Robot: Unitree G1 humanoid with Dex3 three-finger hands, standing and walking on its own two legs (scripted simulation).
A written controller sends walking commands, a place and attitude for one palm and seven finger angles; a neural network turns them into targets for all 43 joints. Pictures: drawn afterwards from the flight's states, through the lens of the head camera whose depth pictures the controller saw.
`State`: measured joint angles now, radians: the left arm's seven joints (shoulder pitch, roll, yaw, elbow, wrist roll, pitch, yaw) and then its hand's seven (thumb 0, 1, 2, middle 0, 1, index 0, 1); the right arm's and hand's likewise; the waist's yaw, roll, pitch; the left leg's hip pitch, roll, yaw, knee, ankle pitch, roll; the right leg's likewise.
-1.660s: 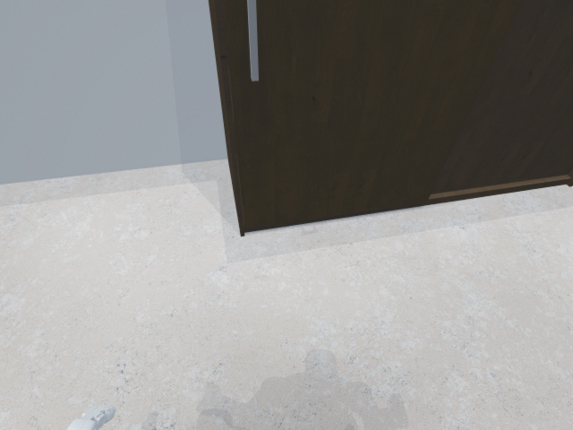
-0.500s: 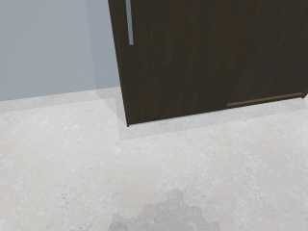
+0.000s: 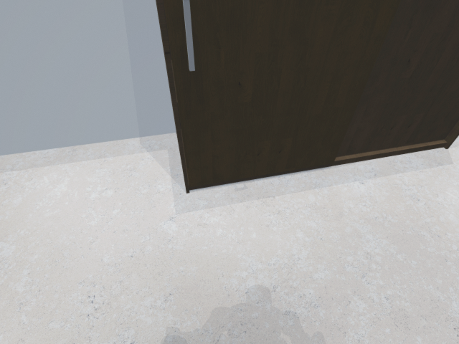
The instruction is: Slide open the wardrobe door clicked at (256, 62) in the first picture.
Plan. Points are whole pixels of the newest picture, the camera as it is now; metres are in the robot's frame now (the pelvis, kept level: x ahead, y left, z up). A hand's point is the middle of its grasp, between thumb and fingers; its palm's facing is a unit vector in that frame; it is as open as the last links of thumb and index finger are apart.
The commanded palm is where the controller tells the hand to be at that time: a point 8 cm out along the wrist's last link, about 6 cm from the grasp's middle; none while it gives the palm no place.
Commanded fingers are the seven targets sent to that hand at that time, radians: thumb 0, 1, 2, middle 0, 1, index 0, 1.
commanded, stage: walk to a spot facing it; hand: left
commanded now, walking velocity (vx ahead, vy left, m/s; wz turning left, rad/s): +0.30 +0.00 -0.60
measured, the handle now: (188, 35) +1.02 +0.22 +0.10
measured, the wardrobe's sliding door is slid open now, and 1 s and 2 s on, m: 0.00 0.00 0.00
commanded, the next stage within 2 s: turn to face it in 1.04 s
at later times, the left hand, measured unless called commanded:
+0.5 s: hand (172, 341) +0.17 +0.13 -0.18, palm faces -0.19 -0.96 -0.20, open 7.4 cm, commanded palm none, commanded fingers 0.00 0.90 0.90 -0.20 -0.30 -0.20 -0.30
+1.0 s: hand (194, 220) +0.46 +0.13 -0.18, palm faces -0.41 -0.90 -0.17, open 7.4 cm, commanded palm none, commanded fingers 0.00 0.90 0.90 -0.20 -0.30 -0.20 -0.30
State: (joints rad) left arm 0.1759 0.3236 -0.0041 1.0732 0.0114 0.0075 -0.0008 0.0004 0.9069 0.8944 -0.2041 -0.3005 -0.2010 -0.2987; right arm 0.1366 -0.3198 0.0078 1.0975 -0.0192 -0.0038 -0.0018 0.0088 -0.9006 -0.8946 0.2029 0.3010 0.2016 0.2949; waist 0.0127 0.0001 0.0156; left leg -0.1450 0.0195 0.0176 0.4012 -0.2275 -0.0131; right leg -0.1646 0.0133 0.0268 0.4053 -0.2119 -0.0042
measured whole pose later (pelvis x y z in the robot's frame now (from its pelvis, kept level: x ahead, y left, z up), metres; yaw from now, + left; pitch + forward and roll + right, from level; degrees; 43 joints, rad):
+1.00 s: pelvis +0.32 -0.02 +0.00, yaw -29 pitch -1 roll -2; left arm 0.23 0.24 0.11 0.97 0.03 0.03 -0.02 0.00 0.91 0.90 -0.20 -0.30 -0.19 -0.30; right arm 0.29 -0.16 -0.04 1.00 -0.02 -0.07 -0.04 -0.01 -0.94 -0.89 0.20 0.30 0.20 0.30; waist 0.01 -0.06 0.05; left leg -0.16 0.09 0.28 0.44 -0.27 0.04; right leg -0.59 -0.06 -0.05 1.19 -0.25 0.04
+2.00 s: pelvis +0.35 -0.03 +0.00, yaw -12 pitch +1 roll -2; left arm 0.21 0.27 0.10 0.98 0.01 0.06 0.02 0.00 0.91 0.90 -0.20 -0.30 -0.20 -0.30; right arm 0.26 -0.18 -0.05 0.95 -0.02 0.01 -0.01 0.01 -0.90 -0.89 0.20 0.30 0.20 0.29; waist -0.01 -0.03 0.05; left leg -0.29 -0.04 0.00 0.43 -0.16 0.07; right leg -0.48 -0.08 0.00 1.05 -0.33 0.11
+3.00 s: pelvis +0.29 -0.04 +0.00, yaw +15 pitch -1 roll -1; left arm 0.25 0.25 0.05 1.02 0.02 0.03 -0.01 0.00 0.91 0.89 -0.20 -0.30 -0.20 -0.30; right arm 0.20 -0.15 -0.02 0.97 -0.02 -0.03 -0.02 0.00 -0.92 -0.89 0.21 0.30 0.21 0.30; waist 0.02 -0.05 0.03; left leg -0.09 -0.01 0.03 0.38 -0.27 0.03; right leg -0.44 -0.09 -0.04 1.05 -0.36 0.07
